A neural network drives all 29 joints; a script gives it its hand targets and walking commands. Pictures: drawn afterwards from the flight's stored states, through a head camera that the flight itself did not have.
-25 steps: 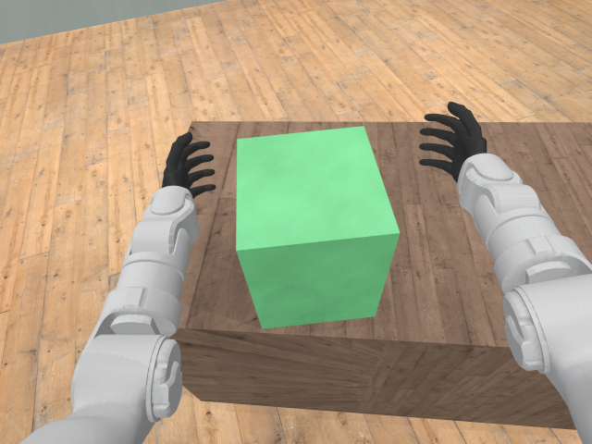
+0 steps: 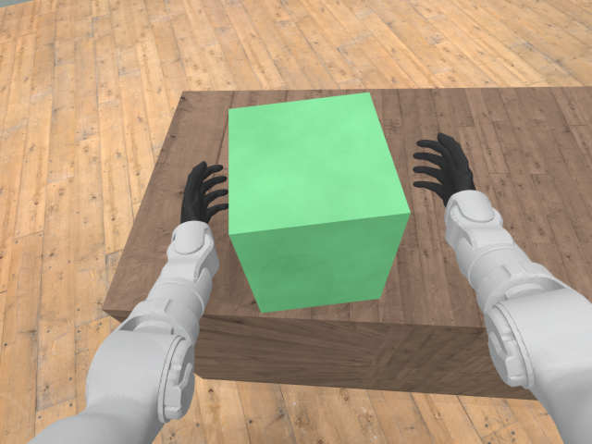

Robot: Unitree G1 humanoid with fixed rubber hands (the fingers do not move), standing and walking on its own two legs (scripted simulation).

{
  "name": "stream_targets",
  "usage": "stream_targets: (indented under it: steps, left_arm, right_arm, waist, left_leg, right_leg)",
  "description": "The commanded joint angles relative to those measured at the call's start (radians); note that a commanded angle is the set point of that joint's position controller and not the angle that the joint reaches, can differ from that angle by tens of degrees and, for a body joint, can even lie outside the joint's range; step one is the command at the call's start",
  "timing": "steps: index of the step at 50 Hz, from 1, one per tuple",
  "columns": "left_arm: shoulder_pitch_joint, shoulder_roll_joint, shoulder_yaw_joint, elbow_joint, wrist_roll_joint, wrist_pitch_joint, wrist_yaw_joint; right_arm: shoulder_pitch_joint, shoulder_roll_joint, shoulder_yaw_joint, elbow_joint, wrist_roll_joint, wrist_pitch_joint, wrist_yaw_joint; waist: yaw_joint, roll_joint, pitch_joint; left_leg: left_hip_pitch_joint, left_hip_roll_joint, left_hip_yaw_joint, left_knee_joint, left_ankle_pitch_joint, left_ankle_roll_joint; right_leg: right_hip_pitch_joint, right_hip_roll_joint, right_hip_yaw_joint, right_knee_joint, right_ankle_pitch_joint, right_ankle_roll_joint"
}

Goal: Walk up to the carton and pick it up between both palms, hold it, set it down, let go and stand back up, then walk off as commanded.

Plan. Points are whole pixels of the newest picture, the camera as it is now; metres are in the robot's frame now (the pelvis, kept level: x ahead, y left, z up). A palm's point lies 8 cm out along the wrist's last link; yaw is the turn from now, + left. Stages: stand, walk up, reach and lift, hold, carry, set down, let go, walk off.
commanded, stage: reach and lift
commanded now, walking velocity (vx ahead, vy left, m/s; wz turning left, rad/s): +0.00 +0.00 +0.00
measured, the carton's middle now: (310, 211) +0.45 +0.05 +0.00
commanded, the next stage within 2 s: none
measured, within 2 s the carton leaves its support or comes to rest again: neither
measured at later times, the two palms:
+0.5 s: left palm (211, 226) +0.40 +0.19 +0.03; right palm (424, 196) +0.46 -0.12 +0.04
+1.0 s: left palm (213, 231) +0.39 +0.18 +0.04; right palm (423, 209) +0.43 -0.11 +0.05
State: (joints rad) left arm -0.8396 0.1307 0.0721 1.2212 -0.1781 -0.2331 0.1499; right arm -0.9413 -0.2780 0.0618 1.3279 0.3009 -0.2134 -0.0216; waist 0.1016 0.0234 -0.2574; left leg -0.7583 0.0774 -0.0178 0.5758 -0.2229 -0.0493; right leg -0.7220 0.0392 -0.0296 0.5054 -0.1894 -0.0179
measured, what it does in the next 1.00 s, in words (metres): stands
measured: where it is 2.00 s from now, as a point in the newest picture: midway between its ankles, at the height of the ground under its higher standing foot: outside the picture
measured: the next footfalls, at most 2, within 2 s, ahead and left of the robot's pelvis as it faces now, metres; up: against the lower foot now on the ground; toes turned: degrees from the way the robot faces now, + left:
none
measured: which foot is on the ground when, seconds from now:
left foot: down 0.00-1.00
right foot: down 0.00-1.00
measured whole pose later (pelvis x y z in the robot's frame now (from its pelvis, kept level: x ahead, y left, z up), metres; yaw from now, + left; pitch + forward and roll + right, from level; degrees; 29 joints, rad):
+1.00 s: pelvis +0.01 +0.01 +0.02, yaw -1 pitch +16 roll -1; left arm -0.70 -0.11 0.55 0.99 0.37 -0.27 0.14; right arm -0.83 0.02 -0.63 1.14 -0.49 -0.32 -0.01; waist 0.08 0.01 -0.11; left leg -0.51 0.06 0.03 0.39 -0.16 -0.03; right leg -0.50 0.02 0.00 0.35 -0.14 -0.01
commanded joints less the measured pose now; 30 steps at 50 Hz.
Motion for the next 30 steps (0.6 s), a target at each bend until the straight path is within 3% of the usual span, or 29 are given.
stream_targets:
  steps: [1,2,3,4,5,8,11,14,17,20,22,23,24,25,26,27,28,30]
  left_arm:
    - [-0.476,0.121,-0.006,-0.163,0.005,-0.087,0.007]
    - [-0.474,0.117,0.008,-0.183,0.017,-0.092,0.007]
    - [-0.462,0.106,0.002,-0.159,0.015,-0.092,0.009]
    - [-0.496,0.112,0.005,-0.188,0.013,-0.095,0.008]
    - [-0.502,0.104,0.009,-0.202,0.016,-0.101,0.011]
    - [-0.534,0.128,0.048,-0.219,0.016,-0.119,0.015]
    - [-0.510,0.081,0.036,-0.226,0.018,-0.124,0.013]
    - [-0.539,0.085,0.044,-0.211,0.045,-0.126,0.008]
    - [-0.549,0.058,0.053,-0.193,0.043,-0.127,0.006]
    - [-0.550,0.038,0.062,-0.202,0.078,-0.126,0.013]
    - [-0.530,0.002,0.061,-0.215,0.097,-0.117,0.015]
    - [-0.534,-0.025,0.068,-0.204,0.114,-0.114,0.019]
    - [-0.553,-0.035,0.070,-0.233,0.125,-0.115,0.021]
    - [-0.565,-0.024,0.080,-0.262,0.130,-0.111,0.030]
    - [-0.545,-0.059,0.077,-0.246,0.156,-0.103,0.031]
    - [-0.561,-0.070,0.095,-0.269,0.176,-0.104,0.033]
    - [-0.535,-0.076,0.108,-0.266,0.196,-0.088,0.037]
    - [-0.537,-0.122,0.139,-0.281,0.244,-0.078,0.036]
  right_arm:
    - [-0.515,-0.190,-0.009,-0.156,0.016,-0.094,0.006]
    - [-0.517,-0.188,0.007,-0.178,0.021,-0.100,0.010]
    - [-0.504,-0.189,-0.007,-0.132,0.020,-0.103,0.008]
    - [-0.530,-0.178,-0.005,-0.158,0.020,-0.103,0.007]
    - [-0.550,-0.175,-0.004,-0.155,0.017,-0.110,0.008]
    - [-0.560,-0.126,0.005,-0.218,0.012,-0.106,0.006]
    - [-0.554,-0.109,-0.004,-0.225,0.003,-0.101,0.016]
    - [-0.549,-0.086,-0.035,-0.191,-0.038,-0.090,0.008]
    - [-0.553,-0.040,-0.064,-0.211,-0.077,-0.080,-0.006]
    - [-0.560,-0.040,-0.110,-0.210,-0.119,-0.089,-0.020]
    - [-0.542,-0.006,-0.125,-0.206,-0.142,-0.094,-0.027]
    - [-0.541,-0.009,-0.148,-0.192,-0.167,-0.089,-0.033]
    - [-0.545,-0.011,-0.187,-0.199,-0.180,-0.102,-0.029]
    - [-0.541,0.010,-0.197,-0.203,-0.204,-0.091,-0.030]
    - [-0.528,0.016,-0.226,-0.185,-0.225,-0.094,-0.035]
    - [-0.545,0.024,-0.236,-0.205,-0.249,-0.100,-0.030]
    - [-0.516,0.015,-0.253,-0.187,-0.271,-0.094,-0.038]
    - [-0.515,0.062,-0.298,-0.181,-0.325,-0.092,-0.038]
  waist:
    - [-0.010,-0.044,-0.746]
    - [0.009,-0.051,-0.754]
    - [-0.002,-0.031,-0.748]
    - [-0.007,-0.057,-0.760]
    - [-0.001,-0.044,-0.773]
    - [0.023,-0.084,-0.825]
    - [0.015,-0.112,-0.837]
    - [0.000,-0.084,-0.803]
    - [-0.012,-0.139,-0.777]
    - [-0.022,-0.067,-0.794]
    - [-0.022,-0.070,-0.786]
    - [-0.041,-0.085,-0.753]
    - [-0.031,-0.027,-0.782]
    - [-0.025,-0.048,-0.786]
    - [-0.034,-0.012,-0.784]
    - [-0.022,-0.005,-0.780]
    - [-0.034,-0.015,-0.751]
    - [-0.028,-0.015,-0.736]
  left_leg:
    - [0.365,-0.059,0.082,0.058,0.503,-0.056]
    - [0.373,-0.060,0.085,0.066,0.519,-0.053]
    - [0.362,-0.061,0.089,0.066,0.504,-0.057]
    - [0.359,-0.061,0.087,0.073,0.495,-0.053]
    - [0.335,-0.060,0.086,0.073,0.483,-0.050]
    - [0.259,-0.072,0.101,0.091,0.442,-0.037]
    - [0.248,-0.068,0.095,0.085,0.419,-0.031]
    - [0.212,-0.076,0.096,0.057,0.363,-0.020]
    - [0.182,-0.074,0.108,0.058,0.321,-0.020]
    - [0.206,-0.078,0.105,0.066,0.368,-0.029]
    - [0.240,-0.077,0.110,0.074,0.422,-0.036]
    - [0.256,-0.074,0.101,0.063,0.424,-0.040]
    - [0.313,-0.073,0.097,0.063,0.425,-0.045]
    - [0.322,-0.070,0.099,0.063,0.443,-0.044]
    - [0.331,-0.060,0.101,0.056,0.447,-0.052]
    - [0.347,-0.068,0.110,0.043,0.463,-0.054]
    - [0.364,-0.069,0.109,0.035,0.465,-0.052]
    - [0.392,-0.068,0.112,0.022,0.477,-0.049]
  right_leg:
    - [0.347,0.038,-0.025,0.031,0.405,0.035]
    - [0.353,0.040,-0.030,0.040,0.409,0.037]
    - [0.344,0.038,-0.026,0.049,0.400,0.032]
    - [0.342,0.040,-0.023,0.039,0.380,0.030]
    - [0.349,0.038,-0.026,0.052,0.374,0.032]
    - [0.401,0.025,-0.002,0.077,0.416,0.049]
    - [0.405,0.030,-0.003,0.084,0.400,0.047]
    - [0.428,0.015,0.002,0.075,0.372,0.045]
    - [0.432,0.014,0.008,0.085,0.356,0.059]
    - [0.426,0.011,0.000,0.093,0.415,0.051]
    - [0.409,0.020,-0.001,0.082,0.415,0.044]
    - [0.398,0.026,-0.009,0.076,0.394,0.050]
    - [0.366,0.025,-0.019,0.056,0.348,0.044]
    - [0.354,0.028,-0.010,0.043,0.353,0.039]
    - [0.351,0.029,-0.012,0.047,0.355,0.035]
    - [0.354,0.028,-0.023,0.040,0.354,0.035]
    - [0.370,0.033,-0.025,0.021,0.373,0.033]
    - [0.376,0.032,-0.027,0.009,0.359,0.031]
